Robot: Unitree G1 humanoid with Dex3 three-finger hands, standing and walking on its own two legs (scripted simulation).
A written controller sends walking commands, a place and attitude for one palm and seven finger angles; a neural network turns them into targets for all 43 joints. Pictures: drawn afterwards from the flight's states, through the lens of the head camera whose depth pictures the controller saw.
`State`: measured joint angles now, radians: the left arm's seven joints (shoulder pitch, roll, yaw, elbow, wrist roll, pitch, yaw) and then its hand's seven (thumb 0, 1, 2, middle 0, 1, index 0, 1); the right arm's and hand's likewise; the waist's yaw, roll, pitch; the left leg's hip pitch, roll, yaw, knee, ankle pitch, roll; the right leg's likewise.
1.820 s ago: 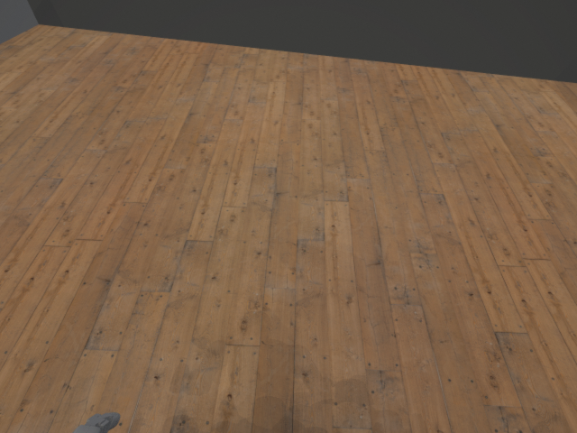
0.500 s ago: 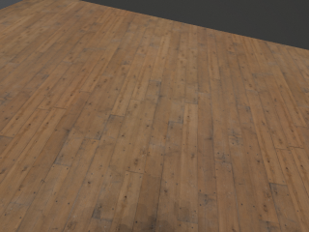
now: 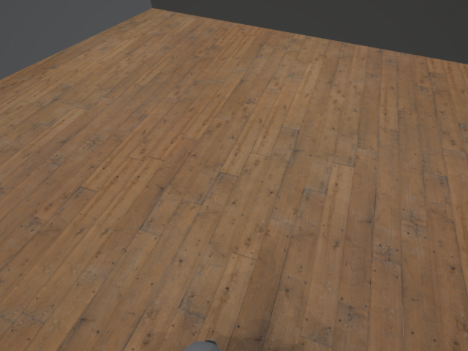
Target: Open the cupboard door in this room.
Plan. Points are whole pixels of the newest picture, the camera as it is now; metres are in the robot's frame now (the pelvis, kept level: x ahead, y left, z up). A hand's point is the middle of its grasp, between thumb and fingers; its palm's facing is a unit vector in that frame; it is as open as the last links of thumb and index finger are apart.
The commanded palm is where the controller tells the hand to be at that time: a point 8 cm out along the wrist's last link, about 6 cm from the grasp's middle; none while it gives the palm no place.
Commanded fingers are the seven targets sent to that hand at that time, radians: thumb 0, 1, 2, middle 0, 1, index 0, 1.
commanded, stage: turn or walk to find it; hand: left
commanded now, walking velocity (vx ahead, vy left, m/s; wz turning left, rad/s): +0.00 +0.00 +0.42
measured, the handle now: out of the picture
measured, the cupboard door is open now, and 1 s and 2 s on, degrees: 0 0 0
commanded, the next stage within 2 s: none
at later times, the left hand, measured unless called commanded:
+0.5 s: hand out of the picture -0.06 +0.26 -0.18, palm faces +0.28 -0.93 -0.23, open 7.4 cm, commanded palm none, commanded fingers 0.00 0.90 0.90 -0.20 -0.30 -0.20 -0.30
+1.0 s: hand out of the picture -0.04 +0.20 -0.14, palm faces +0.43 -0.86 -0.28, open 7.4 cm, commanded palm none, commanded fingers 0.00 0.90 0.90 -0.20 -0.30 -0.20 -0.30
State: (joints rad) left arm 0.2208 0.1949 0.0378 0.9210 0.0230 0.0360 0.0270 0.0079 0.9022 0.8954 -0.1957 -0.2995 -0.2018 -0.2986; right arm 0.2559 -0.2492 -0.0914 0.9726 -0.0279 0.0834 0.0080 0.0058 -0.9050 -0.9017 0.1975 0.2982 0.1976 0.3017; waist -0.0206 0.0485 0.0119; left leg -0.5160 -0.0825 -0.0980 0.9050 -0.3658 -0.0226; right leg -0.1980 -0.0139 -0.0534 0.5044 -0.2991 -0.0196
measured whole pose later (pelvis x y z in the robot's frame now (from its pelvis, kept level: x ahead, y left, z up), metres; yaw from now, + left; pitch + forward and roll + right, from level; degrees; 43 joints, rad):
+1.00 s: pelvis -0.05 -0.02 +0.00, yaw +26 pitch -2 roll +2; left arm 0.20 0.16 0.03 0.90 0.02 0.02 0.02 0.01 0.90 0.90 -0.20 -0.30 -0.20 -0.30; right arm 0.28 -0.25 -0.09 1.00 -0.03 0.08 0.01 0.01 -0.91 -0.90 0.20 0.30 0.20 0.30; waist -0.03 0.05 0.04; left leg -0.49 -0.03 -0.05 1.11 -0.36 -0.04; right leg -0.20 -0.04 -0.12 0.49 -0.27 -0.04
